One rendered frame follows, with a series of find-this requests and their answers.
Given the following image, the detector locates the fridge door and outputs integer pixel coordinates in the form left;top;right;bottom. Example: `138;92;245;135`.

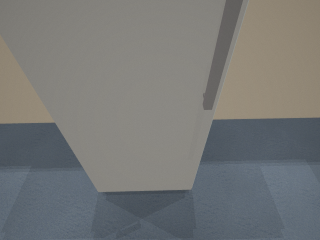
0;0;249;192

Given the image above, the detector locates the handle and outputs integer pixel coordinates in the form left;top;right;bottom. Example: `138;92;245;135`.
202;0;243;110

